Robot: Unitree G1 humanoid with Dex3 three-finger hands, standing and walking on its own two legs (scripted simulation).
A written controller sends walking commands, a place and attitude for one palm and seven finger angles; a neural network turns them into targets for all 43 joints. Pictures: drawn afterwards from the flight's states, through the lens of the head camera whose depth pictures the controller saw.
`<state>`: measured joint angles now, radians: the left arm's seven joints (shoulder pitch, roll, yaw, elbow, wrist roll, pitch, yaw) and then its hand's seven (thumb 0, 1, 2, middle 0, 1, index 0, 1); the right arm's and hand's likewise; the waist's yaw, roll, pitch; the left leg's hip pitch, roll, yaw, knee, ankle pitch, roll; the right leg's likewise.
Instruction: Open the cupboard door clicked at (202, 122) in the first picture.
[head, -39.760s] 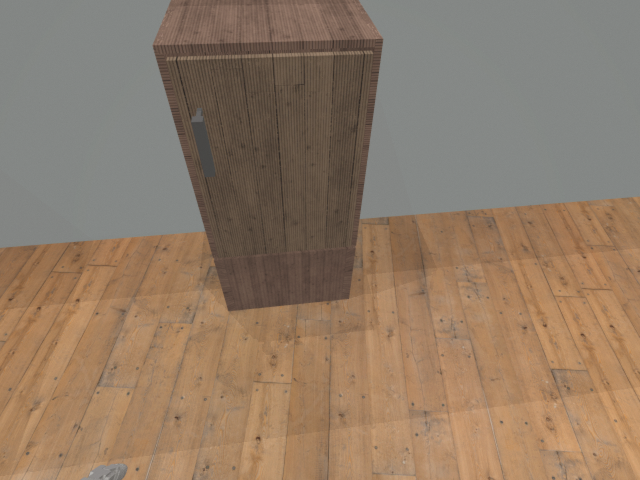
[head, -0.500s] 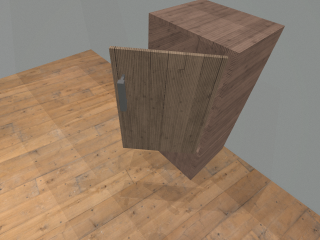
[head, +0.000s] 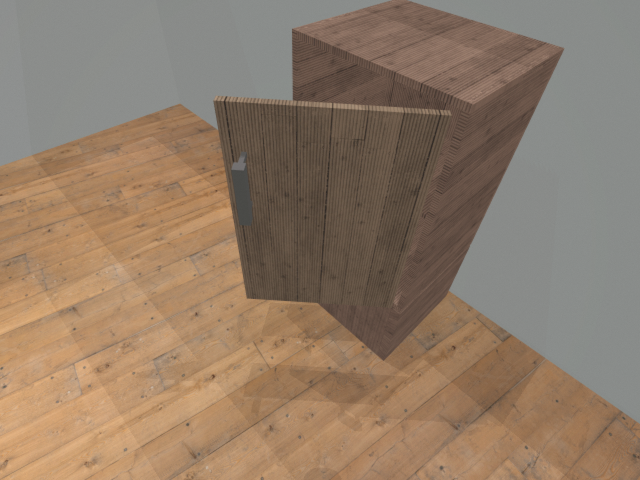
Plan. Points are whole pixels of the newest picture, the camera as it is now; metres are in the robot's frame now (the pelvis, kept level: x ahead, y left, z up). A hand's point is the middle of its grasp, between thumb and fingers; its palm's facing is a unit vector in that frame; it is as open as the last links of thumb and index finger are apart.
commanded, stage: look again from close up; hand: left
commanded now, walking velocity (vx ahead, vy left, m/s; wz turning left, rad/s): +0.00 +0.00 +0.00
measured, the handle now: (244, 189) +0.63 +0.19 -0.02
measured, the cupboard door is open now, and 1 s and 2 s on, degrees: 42 42 42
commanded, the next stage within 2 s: shuffle to correct the standing spot in 0.28 s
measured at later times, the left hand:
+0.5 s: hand out of the picture -0.02 +0.14 -0.18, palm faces +0.02 -0.99 -0.13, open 7.3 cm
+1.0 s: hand out of the picture +0.06 +0.13 -0.19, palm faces +0.00 -0.99 -0.13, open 7.4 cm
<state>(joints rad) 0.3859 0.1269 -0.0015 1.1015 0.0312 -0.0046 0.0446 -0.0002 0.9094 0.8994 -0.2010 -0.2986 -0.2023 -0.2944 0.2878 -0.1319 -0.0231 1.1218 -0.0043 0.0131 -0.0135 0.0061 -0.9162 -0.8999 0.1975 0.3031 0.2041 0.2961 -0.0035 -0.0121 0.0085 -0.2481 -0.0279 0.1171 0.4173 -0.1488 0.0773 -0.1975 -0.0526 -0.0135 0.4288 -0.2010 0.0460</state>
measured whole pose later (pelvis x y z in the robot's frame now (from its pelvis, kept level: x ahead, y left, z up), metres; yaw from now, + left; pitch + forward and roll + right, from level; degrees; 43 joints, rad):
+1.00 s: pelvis +0.10 -0.01 -0.01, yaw -3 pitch +0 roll +0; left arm 0.38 0.09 0.02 1.12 0.02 0.00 0.04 0.00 0.91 0.90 -0.20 -0.30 -0.20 -0.29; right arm 0.31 -0.11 -0.01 1.11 -0.01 -0.05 -0.05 0.00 -0.92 -0.90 0.20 0.30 0.20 0.30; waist -0.01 -0.02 0.04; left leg -0.17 0.00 0.15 0.55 -0.38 0.06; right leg -0.25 -0.04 -0.03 0.71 -0.44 0.00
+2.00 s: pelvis +0.04 +0.01 +0.00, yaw -3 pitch -2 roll +0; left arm 0.32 0.14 0.00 1.12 0.02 0.01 0.04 0.00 0.91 0.90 -0.20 -0.30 -0.20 -0.29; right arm 0.28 -0.14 -0.01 1.16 -0.01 0.02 -0.02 0.00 -0.92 -0.90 0.20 0.30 0.20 0.30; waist -0.01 -0.02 0.02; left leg -0.21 -0.01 0.12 0.38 -0.15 0.06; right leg -0.12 -0.02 -0.02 0.40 -0.24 0.02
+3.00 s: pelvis +0.06 +0.01 +0.00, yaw -3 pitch +0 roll -1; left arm 0.30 0.16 -0.02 1.07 0.02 -0.02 0.05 0.00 0.91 0.90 -0.20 -0.30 -0.20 -0.29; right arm 0.27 -0.16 0.01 1.08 -0.01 -0.02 -0.02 0.01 -0.92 -0.90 0.20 0.30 0.20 0.30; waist -0.01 -0.02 0.02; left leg -0.27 -0.01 0.11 0.49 -0.23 0.07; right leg -0.16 -0.03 -0.03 0.47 -0.31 0.02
